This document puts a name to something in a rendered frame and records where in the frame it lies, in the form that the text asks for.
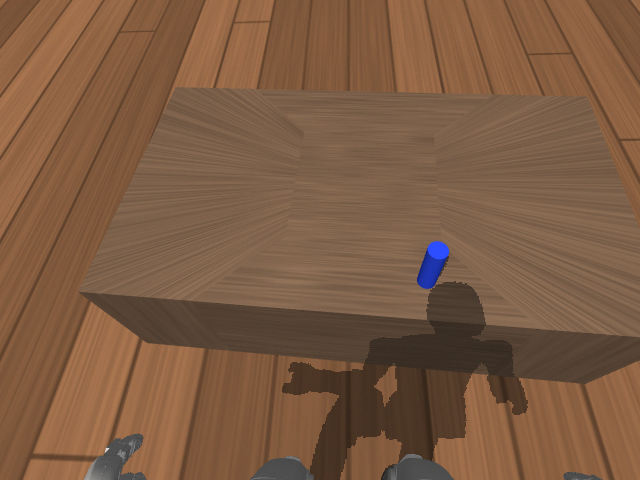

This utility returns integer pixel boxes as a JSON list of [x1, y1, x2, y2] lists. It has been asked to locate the left robot hand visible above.
[[84, 434, 146, 480]]

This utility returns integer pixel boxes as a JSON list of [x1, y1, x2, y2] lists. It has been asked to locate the can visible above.
[[417, 241, 449, 289]]

